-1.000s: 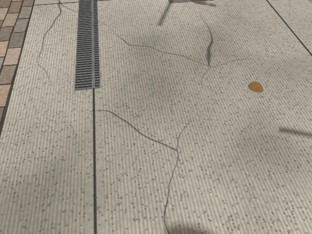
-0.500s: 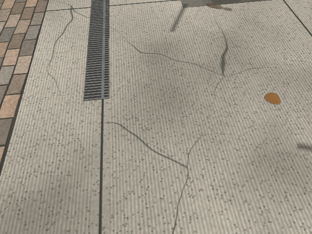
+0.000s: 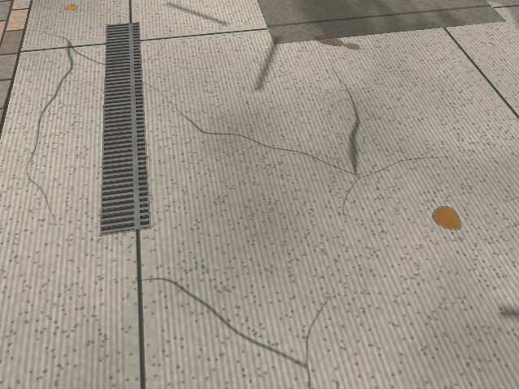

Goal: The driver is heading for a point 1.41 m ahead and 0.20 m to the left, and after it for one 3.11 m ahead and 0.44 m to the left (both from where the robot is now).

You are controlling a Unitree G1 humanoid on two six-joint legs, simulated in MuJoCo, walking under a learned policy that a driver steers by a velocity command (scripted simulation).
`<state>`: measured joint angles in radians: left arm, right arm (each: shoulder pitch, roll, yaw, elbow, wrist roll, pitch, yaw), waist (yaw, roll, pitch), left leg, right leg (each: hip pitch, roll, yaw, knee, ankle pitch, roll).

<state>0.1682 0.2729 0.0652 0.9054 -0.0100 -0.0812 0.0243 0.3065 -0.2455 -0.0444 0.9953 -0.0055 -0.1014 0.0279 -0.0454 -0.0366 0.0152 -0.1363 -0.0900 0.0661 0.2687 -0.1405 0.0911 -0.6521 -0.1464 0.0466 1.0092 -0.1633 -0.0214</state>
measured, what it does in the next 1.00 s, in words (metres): walks ahead: right foot, then left foot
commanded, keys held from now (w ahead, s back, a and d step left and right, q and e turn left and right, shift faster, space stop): w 1.00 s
